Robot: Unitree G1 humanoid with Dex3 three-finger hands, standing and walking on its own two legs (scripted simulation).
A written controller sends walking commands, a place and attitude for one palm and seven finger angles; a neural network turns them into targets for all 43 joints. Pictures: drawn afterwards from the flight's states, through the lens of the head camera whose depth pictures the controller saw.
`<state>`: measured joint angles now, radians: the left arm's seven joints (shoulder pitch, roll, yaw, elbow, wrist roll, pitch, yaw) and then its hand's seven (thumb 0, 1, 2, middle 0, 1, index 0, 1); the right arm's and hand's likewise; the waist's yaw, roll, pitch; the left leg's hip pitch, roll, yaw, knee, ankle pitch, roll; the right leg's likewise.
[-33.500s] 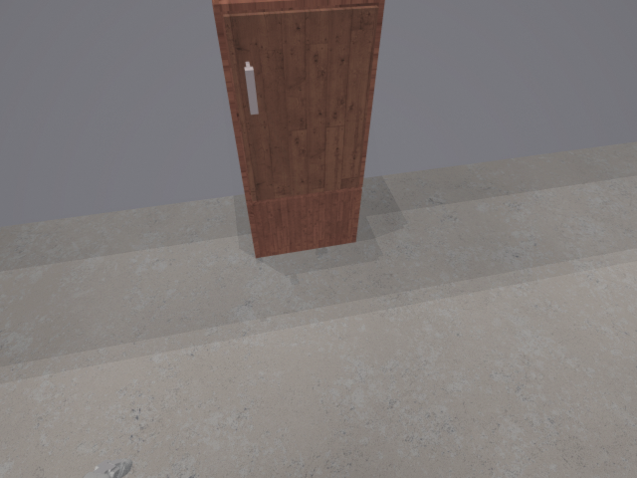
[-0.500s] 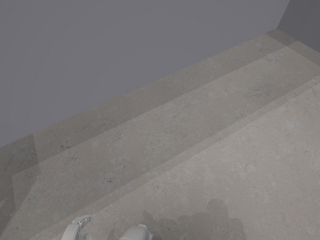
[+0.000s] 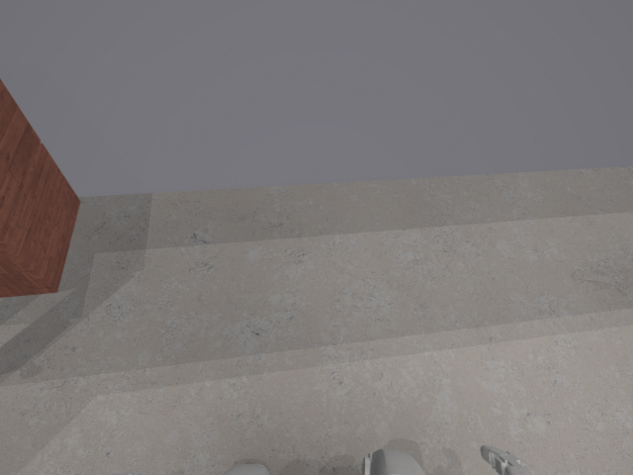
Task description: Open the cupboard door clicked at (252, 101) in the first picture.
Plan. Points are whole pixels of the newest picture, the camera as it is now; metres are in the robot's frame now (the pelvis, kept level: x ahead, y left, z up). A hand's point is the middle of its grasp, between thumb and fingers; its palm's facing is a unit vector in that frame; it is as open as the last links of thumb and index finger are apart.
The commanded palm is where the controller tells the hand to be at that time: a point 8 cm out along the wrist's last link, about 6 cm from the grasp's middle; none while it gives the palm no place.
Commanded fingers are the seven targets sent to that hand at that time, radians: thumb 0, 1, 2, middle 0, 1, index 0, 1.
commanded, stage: turn to face it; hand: left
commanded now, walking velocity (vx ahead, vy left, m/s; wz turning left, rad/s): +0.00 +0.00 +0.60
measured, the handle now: out of the picture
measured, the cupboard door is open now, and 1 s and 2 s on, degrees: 46 46 46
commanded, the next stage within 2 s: take the last steps up to it in 1.56 s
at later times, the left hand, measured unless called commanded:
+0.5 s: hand out of the picture +0.07 +0.15 -0.14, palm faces +0.25 -0.93 -0.28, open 7.3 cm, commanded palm none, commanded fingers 0.00 0.90 0.90 -0.20 -0.30 -0.20 -0.30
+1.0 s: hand out of the picture -0.04 +0.21 -0.17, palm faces +0.60 -0.77 -0.22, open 7.3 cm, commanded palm none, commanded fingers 0.00 0.90 0.90 -0.20 -0.30 -0.20 -0.30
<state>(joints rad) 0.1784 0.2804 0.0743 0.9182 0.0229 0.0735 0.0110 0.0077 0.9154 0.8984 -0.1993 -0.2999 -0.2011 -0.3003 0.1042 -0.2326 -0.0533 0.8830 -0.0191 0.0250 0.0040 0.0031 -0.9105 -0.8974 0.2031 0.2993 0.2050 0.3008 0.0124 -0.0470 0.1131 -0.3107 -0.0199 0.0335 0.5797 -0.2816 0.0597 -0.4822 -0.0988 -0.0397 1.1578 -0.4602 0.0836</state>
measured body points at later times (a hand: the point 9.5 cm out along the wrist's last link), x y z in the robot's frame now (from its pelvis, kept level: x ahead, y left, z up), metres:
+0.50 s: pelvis +0.03 -0.06 +0.01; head +0.09 -0.08 +0.45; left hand +0.06 +0.20 -0.12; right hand +0.14 -0.31 -0.16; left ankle -0.04 +0.06 -0.64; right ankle +0.02 -0.17 -0.73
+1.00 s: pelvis +0.02 -0.01 +0.01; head +0.05 +0.06 +0.45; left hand -0.08 +0.25 -0.16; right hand +0.28 -0.15 -0.11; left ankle +0.00 +0.04 -0.73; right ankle +0.10 -0.18 -0.63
